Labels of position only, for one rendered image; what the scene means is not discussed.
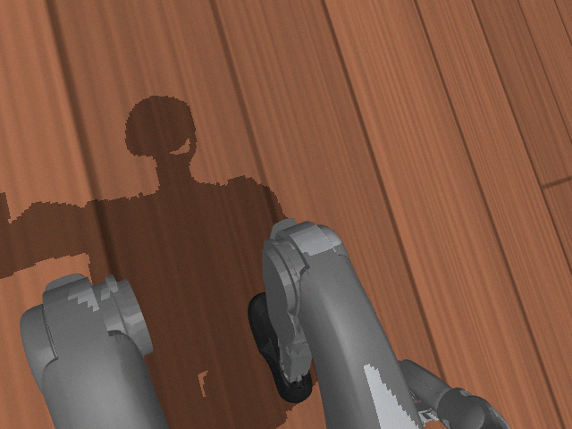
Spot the right robot arm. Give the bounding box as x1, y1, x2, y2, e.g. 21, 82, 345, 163
437, 388, 510, 429

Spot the right robot foot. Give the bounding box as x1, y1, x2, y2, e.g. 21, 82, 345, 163
248, 292, 312, 403

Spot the right robot hand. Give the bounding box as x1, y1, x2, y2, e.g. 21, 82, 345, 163
398, 359, 452, 426

